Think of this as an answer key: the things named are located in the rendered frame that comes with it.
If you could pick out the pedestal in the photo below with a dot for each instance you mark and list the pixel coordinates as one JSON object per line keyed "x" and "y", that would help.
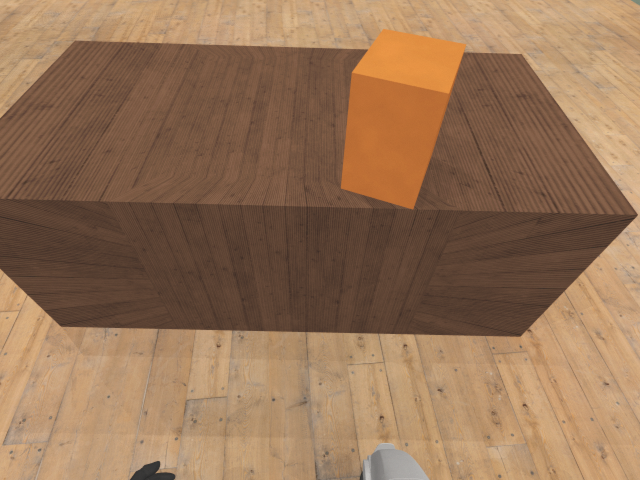
{"x": 198, "y": 187}

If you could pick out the robot right thigh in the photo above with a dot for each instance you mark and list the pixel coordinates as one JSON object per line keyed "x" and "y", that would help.
{"x": 392, "y": 464}

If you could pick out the robot right shin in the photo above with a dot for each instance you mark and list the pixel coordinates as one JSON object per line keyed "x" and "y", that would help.
{"x": 384, "y": 446}

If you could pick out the carton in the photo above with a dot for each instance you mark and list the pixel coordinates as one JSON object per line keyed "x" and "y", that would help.
{"x": 399, "y": 93}

